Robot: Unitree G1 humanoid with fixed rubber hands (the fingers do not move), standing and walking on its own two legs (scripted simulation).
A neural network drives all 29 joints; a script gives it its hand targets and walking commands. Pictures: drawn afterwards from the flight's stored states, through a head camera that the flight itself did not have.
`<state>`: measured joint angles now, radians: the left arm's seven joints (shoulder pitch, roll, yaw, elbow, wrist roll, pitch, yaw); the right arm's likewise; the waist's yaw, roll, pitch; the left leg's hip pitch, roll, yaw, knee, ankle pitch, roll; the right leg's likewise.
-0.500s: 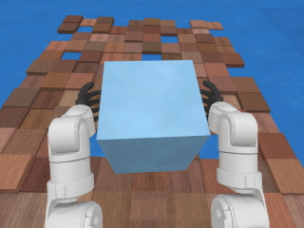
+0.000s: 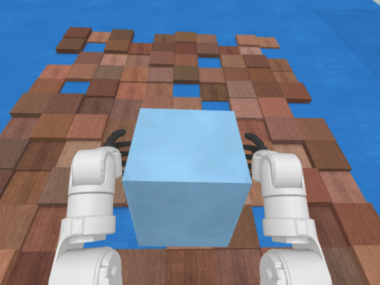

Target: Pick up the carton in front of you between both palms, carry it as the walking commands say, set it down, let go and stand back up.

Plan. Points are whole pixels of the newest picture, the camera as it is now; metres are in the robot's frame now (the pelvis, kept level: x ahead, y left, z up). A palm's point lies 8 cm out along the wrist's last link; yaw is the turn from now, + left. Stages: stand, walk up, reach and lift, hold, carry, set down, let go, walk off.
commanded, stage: carry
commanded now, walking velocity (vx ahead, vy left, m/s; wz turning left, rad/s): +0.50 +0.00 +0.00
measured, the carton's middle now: (185, 179) +0.36 -0.01 +0.01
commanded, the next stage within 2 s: none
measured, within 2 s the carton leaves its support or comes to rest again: neither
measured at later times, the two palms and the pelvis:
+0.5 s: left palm (133, 57) +0.63 +0.11 +0.16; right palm (247, 56) +0.64 -0.19 +0.16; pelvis +0.28 -0.04 +0.00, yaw +0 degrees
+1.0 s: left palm (135, 44) +0.91 +0.14 +0.05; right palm (216, 47) +0.89 -0.16 +0.06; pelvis +0.57 +0.00 +0.01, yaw -2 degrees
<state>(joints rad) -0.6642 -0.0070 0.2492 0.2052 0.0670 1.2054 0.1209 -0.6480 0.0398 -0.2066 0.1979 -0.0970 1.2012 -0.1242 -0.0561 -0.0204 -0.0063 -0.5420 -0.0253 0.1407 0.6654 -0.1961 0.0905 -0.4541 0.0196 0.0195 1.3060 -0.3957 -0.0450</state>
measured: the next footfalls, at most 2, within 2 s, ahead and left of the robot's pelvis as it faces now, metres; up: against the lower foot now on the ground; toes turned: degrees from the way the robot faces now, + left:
right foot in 0.36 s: +0.33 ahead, -0.12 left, -0.03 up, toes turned -6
left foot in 0.78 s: +0.66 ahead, +0.08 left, -0.02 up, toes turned +5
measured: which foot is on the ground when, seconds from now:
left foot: down 0.00-0.36, up 0.38-0.76, down 0.78-1.00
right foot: up 0.00-0.34, down 0.36-0.82, up 0.84-1.00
